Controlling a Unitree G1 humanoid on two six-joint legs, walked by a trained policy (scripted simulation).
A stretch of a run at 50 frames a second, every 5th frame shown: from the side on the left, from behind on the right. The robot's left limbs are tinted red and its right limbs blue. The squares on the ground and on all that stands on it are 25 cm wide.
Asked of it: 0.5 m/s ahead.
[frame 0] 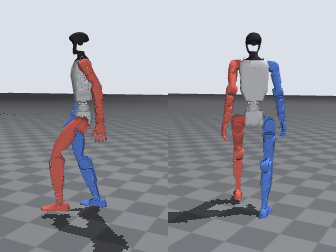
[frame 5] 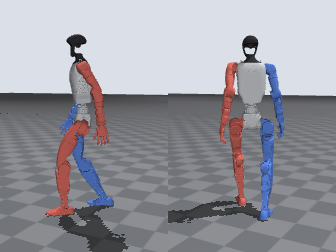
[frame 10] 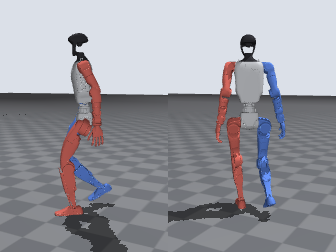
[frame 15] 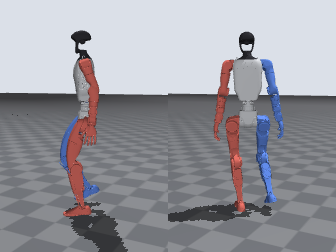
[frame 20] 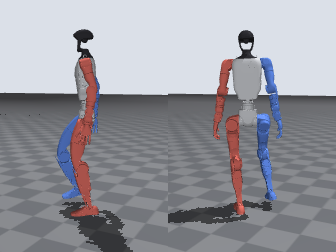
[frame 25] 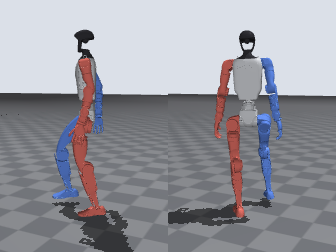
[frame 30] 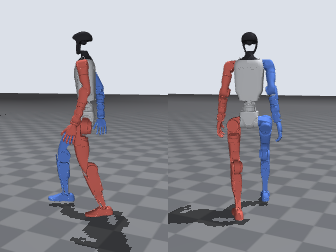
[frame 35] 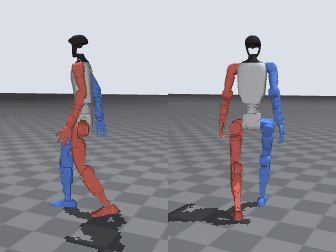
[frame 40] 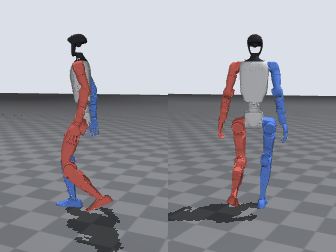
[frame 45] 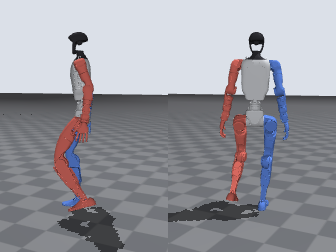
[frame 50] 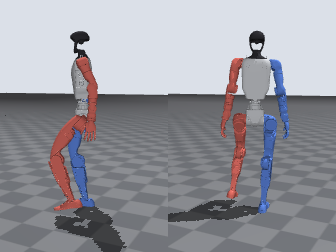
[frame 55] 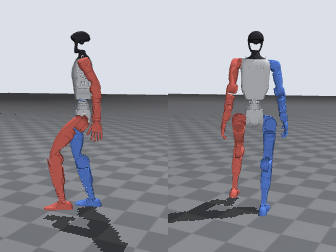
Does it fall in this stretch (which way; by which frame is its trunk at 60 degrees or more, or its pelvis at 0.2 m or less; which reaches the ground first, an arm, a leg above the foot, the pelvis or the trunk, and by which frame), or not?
no
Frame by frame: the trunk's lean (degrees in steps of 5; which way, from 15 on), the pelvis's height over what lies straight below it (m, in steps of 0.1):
0: 5, 0.8
5: 5, 0.8
10: 5, 0.8
15: 5, 0.8
20: 5, 0.8
25: 5, 0.8
30: 5, 0.8
35: 5, 0.8
40: 5, 0.8
45: 5, 0.8
50: 5, 0.8
55: 5, 0.8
